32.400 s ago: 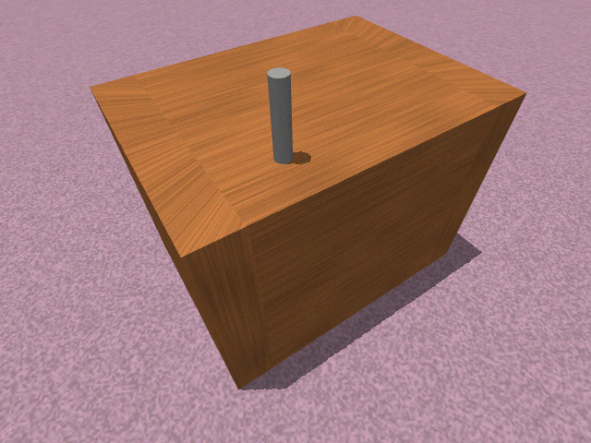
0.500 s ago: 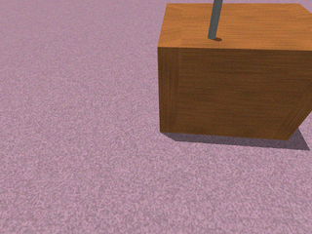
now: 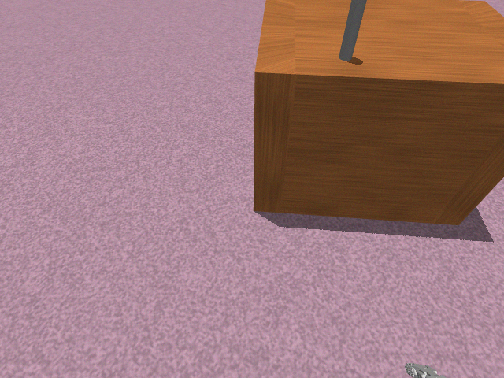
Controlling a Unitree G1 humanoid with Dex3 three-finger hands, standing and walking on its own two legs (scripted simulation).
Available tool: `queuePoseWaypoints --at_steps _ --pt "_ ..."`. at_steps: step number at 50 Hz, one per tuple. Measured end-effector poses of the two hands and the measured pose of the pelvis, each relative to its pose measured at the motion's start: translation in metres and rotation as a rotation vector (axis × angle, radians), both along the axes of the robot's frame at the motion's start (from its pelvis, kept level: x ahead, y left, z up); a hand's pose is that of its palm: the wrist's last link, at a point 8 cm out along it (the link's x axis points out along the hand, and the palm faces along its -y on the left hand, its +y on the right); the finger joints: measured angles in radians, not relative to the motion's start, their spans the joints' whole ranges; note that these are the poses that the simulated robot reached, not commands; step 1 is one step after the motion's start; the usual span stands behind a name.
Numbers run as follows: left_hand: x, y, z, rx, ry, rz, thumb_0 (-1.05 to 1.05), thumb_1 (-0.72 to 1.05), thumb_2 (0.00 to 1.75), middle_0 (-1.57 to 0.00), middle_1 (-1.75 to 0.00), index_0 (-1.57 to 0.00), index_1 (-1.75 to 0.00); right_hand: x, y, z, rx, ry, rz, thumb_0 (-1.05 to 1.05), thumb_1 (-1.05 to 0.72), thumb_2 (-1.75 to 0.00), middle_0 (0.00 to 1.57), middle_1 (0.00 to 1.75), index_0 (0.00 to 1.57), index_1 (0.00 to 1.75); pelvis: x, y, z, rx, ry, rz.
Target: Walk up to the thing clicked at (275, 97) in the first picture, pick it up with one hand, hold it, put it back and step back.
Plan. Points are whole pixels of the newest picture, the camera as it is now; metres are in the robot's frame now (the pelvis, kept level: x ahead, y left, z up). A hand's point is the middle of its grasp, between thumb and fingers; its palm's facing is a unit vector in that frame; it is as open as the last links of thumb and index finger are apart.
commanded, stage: step back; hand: right
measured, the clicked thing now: (352, 27) +1.09 -0.24 +0.08
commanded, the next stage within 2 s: stand in 0.06 s
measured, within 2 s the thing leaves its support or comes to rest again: neither
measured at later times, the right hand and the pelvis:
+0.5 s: hand out of the picture +0.07 -0.25 -0.15, palm faces +0.00 +0.94 -0.33, open 7.4 cm; pelvis +0.00 +0.00 +0.01, yaw +0 degrees
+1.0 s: hand out of the picture +0.08 -0.25 -0.15, palm faces -0.02 +0.94 -0.33, open 7.4 cm; pelvis +0.00 +0.00 +0.01, yaw +0 degrees
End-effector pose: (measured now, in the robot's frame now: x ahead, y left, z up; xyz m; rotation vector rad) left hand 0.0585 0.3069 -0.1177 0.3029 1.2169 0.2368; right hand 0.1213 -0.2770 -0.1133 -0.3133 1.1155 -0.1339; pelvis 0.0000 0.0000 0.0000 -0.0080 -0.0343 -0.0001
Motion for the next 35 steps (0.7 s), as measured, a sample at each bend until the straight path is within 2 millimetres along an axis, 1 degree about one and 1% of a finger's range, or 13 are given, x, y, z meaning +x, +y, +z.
queuePoseWaypoints --at_steps 3,6,10,14,18,25,30,35 --pt "0.011 -0.001 0.003 0.004 -0.015 -0.01 0.0 0.91 0.89 -0.21 -0.3 -0.21 -0.3 0.005 -0.001 0.001 0.0 -0.01 -0.012 0.01 -0.9 -0.89 0.2 0.3 0.21 0.3 0.001 0.001 0.001 0.002 -0.002 -0.006" --pt "0.019 -0.003 0.007 0.001 -0.023 -0.021 0.0 0.91 0.89 -0.21 -0.3 -0.21 -0.3 0.004 -0.004 0.004 0.001 -0.014 -0.022 0.01 -0.9 -0.89 0.2 0.3 0.21 0.3 0.002 0.002 0.004 0.005 -0.005 -0.003" --pt "0.027 -0.007 0.01 -0.007 -0.031 -0.037 0.0 0.91 0.89 -0.21 -0.3 -0.21 -0.3 -0.004 -0.009 0.006 -0.003 -0.003 -0.039 0.01 -0.9 -0.89 0.2 0.3 0.21 0.3 0.002 0.002 0.007 0.008 -0.008 -0.001" --pt "0.03 -0.01 0.011 -0.014 -0.035 -0.046 0.0 0.91 0.89 -0.21 -0.3 -0.21 -0.3 -0.017 -0.014 0.006 -0.011 0.024 -0.056 0.01 -0.9 -0.89 0.2 0.3 0.21 0.3 0.002 0.001 0.008 0.008 -0.01 0.001" --pt "0.029 -0.012 0.01 -0.02 -0.026 -0.052 0.0 0.91 0.89 -0.21 -0.3 -0.21 -0.3 -0.033 -0.019 0.006 -0.017 0.058 -0.074 0.01 -0.9 -0.89 0.2 0.3 0.21 0.3 0.0 0.001 0.009 0.009 -0.011 -0.001" --pt "0.019 -0.012 0.008 -0.02 0.012 -0.053 0.0 0.91 0.89 -0.21 -0.3 -0.21 -0.3 -0.056 -0.021 0.003 -0.019 0.113 -0.097 0.01 -0.9 -0.89 0.2 0.3 0.21 0.3 -0.001 0.0 0.01 0.009 -0.005 -0.002" --pt "0.012 -0.011 0.007 -0.019 0.029 -0.048 0.0 0.91 0.89 -0.21 -0.3 -0.21 -0.3 -0.063 -0.021 0.001 -0.018 0.134 -0.1 0.01 -0.9 -0.89 0.2 0.3 0.21 0.3 -0.001 0.001 0.01 0.007 -0.003 -0.001" --pt "0.01 -0.009 0.007 -0.018 0.034 -0.043 0.0 0.91 0.89 -0.21 -0.3 -0.21 -0.3 -0.063 -0.018 0.001 -0.017 0.136 -0.093 0.01 -0.9 -0.89 0.2 0.3 0.21 0.3 -0.001 0.001 0.01 0.007 -0.002 0.001"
